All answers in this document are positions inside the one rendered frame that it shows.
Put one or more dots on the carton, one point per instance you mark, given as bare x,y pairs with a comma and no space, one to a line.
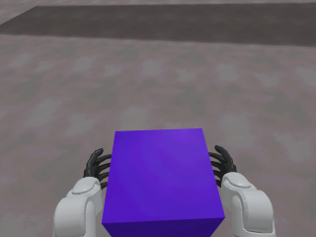
161,184

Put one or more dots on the left robot forearm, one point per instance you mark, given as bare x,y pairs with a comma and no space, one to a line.
75,214

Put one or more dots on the left robot hand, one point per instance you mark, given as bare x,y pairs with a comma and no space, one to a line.
93,169

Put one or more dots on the right robot hand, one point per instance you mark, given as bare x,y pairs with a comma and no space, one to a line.
225,166

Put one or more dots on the right robot forearm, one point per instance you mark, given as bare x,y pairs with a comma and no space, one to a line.
252,213

